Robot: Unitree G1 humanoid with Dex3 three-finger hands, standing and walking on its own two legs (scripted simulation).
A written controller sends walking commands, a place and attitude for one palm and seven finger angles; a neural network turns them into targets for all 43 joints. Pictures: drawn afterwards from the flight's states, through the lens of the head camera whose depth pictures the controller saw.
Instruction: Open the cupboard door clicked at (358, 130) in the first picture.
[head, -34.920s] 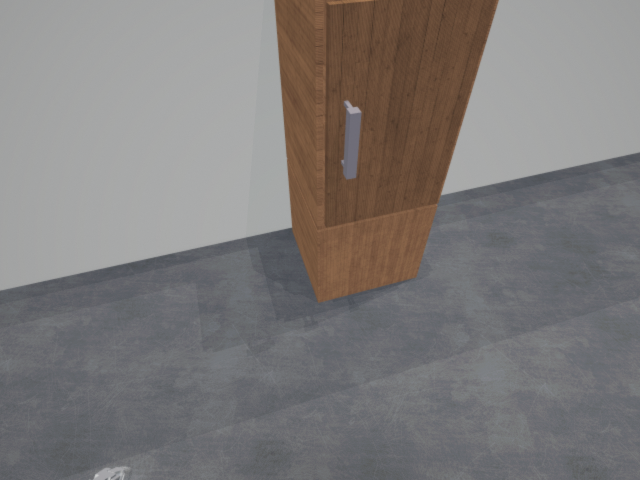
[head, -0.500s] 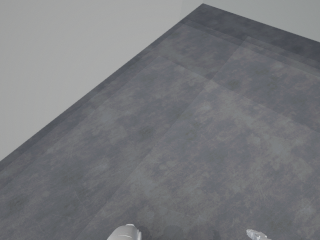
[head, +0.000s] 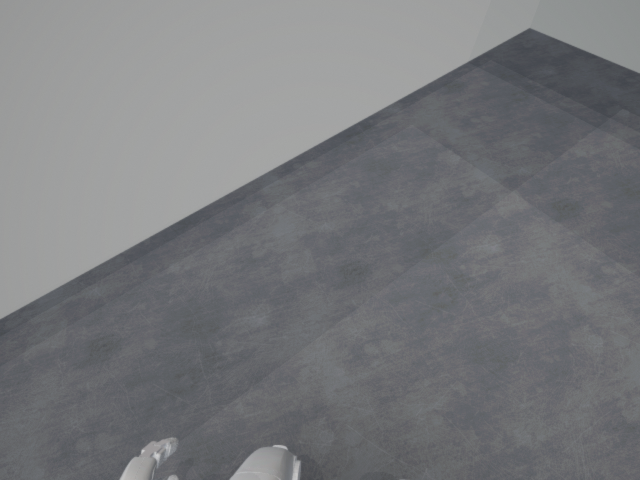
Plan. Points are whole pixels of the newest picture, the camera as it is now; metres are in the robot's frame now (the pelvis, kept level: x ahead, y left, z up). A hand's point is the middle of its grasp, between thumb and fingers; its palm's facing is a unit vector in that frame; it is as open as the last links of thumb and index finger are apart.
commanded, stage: turn to face it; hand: left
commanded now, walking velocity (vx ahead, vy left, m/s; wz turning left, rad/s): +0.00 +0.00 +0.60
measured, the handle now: out of the picture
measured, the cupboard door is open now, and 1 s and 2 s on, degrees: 47 47 47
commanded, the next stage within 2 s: none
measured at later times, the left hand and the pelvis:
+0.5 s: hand out of the picture +0.02 +0.24 -0.16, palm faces +0.33 -0.91 -0.26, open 7.4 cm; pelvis +0.00 +0.01 +0.01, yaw +17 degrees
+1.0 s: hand out of the picture -0.05 +0.17 -0.16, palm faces +0.60 -0.77 -0.22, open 7.3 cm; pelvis +0.02 -0.03 +0.00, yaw +37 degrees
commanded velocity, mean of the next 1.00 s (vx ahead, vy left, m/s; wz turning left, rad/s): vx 0.00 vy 0.00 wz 0.60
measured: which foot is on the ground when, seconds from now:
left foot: up 0.00-0.26, down 0.28-0.66, up 0.68-1.00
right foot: down 0.00-0.28, up 0.30-0.64, down 0.66-1.00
